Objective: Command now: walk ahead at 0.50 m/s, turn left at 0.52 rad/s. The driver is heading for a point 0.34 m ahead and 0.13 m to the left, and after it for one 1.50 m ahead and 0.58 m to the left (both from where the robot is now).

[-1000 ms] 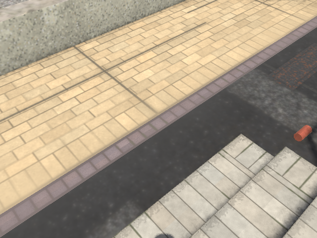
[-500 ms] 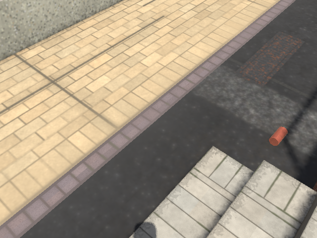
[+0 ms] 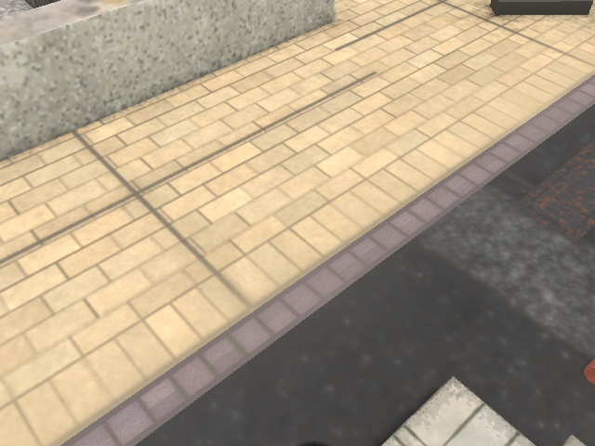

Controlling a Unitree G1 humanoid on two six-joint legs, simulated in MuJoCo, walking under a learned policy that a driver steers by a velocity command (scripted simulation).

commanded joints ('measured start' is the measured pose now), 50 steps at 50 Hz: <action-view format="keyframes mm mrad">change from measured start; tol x32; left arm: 1 39 -76 -30 8 13 -13 43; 16 304 82 28 158 43 22 -12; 20 -133 185 71 -116 -27 -22 -23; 31 516 281 143 8 5 -5 68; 38 -161 127 63 -188 4 -10 52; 50 179 242 88 -76 -12 -30 57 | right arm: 1 52 20 6 -7 -13 11 19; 12 -291 -45 -5 -148 -6 34 2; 18 453 -258 -122 53 19 -11 -32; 26 -243 -184 -27 -217 40 -41 13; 50 -281 -148 -38 -372 25 74 -45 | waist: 1 -14 -52 79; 13 83 -44 200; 17 -169 223 -308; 22 40 -37 164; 32 66 -384 -216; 35 3 -27 -93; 50 175 -179 18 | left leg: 1 -98 111 -62 -236 253 -4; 13 232 71 125 -869 318 -6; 17 1445 319 -254 -696 1335 400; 20 937 364 -348 -813 571 310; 25 -165 125 -135 -1001 332 200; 30 -205 3 -122 -508 366 82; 32 -216 -160 -63 71 -518 -47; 40 22 45 80 128 55 -165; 50 -16 34 159 -554 117 -68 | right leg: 1 29 -241 299 -338 72 -165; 14 188 -265 73 192 228 -27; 18 -752 -39 91 1188 -473 137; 26 241 -42 130 280 491 67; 30 605 70 44 12 306 82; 32 618 -455 733 -295 1195 -498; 34 286 -445 723 -322 693 -415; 39 -99 -197 183 -290 566 -204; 50 145 -370 343 -104 100 -105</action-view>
